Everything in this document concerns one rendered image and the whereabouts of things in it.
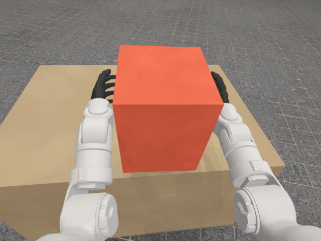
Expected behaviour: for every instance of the right robot hand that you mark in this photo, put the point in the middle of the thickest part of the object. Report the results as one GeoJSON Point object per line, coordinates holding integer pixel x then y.
{"type": "Point", "coordinates": [220, 86]}

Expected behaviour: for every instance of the pedestal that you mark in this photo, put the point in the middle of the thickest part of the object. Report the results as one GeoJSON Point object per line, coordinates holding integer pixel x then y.
{"type": "Point", "coordinates": [38, 141]}

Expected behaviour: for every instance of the left robot forearm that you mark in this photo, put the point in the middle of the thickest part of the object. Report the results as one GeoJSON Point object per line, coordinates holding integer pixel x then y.
{"type": "Point", "coordinates": [93, 150]}

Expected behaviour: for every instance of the left robot hand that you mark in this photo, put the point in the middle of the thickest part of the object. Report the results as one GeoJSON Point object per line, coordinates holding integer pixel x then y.
{"type": "Point", "coordinates": [101, 86]}

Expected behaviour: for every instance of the right robot forearm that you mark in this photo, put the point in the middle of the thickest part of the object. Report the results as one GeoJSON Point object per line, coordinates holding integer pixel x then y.
{"type": "Point", "coordinates": [247, 169]}

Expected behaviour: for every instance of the left robot upper arm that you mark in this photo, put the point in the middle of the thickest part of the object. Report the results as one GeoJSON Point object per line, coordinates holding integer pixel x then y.
{"type": "Point", "coordinates": [87, 217]}

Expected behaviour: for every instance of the carton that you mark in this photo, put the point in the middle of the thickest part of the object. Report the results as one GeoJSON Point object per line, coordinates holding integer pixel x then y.
{"type": "Point", "coordinates": [166, 105]}

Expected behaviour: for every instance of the right robot upper arm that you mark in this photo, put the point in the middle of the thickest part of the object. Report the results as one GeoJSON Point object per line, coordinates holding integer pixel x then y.
{"type": "Point", "coordinates": [267, 213]}

